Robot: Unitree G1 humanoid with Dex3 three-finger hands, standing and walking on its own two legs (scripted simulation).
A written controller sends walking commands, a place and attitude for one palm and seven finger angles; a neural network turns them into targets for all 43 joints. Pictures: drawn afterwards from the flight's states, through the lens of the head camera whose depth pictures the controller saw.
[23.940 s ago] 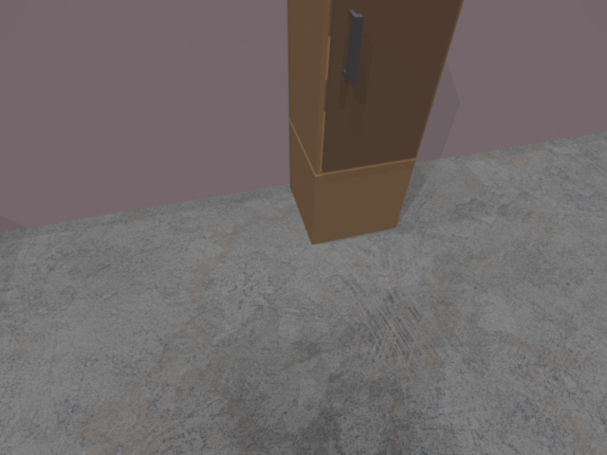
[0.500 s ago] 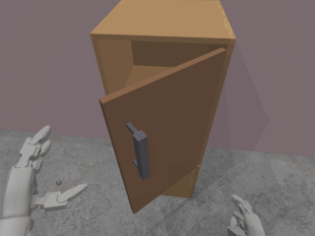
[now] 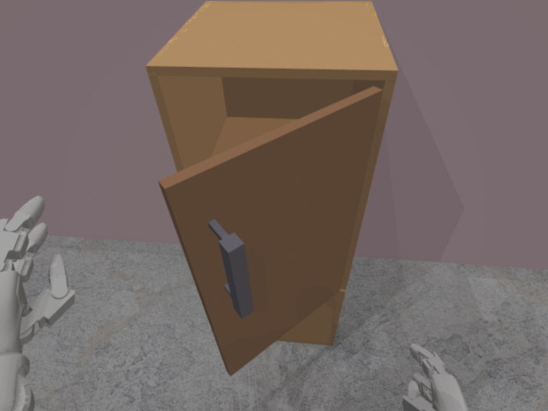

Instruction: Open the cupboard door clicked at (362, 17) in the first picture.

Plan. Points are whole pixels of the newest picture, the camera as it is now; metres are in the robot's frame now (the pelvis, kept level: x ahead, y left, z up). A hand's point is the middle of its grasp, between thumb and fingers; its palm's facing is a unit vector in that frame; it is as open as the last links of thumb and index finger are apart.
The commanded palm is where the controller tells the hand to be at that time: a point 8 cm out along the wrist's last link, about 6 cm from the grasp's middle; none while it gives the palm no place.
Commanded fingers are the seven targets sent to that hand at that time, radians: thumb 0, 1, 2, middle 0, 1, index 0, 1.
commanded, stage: draw the hand back to the body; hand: left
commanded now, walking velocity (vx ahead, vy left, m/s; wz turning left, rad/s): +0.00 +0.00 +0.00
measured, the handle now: (230, 270) +0.28 +0.11 +0.08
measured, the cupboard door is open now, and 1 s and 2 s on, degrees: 43 43 43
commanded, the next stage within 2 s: step back with the hand held close in 0.20 s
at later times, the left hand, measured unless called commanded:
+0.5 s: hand (62, 293) +0.19 +0.27 +0.15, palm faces +0.43 -0.78 -0.45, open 7.4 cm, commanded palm +0.13 +0.30 +0.17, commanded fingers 0.00 0.90 0.90 -0.20 -0.30 -0.20 -0.30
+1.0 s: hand (6, 367) +0.11 +0.28 +0.15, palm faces +0.44 -0.77 -0.47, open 7.4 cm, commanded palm +0.05 +0.32 +0.17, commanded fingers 0.00 0.90 0.90 -0.20 -0.30 -0.20 -0.30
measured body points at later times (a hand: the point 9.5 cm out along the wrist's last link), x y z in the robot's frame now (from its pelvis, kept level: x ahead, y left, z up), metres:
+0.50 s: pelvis -0.02 +0.00 +0.00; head -0.01 -0.01 +0.45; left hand +0.16 +0.31 +0.18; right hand +0.17 -0.23 -0.08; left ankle -0.04 +0.12 -0.74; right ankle +0.01 -0.11 -0.74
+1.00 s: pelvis -0.10 +0.02 -0.02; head -0.08 +0.03 +0.43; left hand +0.08 +0.32 +0.17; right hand +0.07 -0.22 -0.10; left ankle -0.04 +0.12 -0.74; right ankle +0.01 -0.11 -0.74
